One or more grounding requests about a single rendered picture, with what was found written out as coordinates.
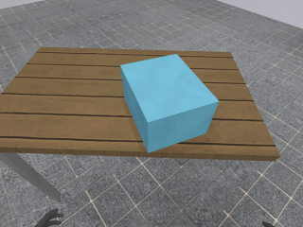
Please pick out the carton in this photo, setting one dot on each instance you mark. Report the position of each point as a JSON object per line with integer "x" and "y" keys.
{"x": 168, "y": 102}

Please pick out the table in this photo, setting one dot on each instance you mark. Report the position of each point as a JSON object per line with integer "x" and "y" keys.
{"x": 70, "y": 101}

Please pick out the robot left hand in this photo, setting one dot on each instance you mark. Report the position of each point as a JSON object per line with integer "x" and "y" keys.
{"x": 46, "y": 220}

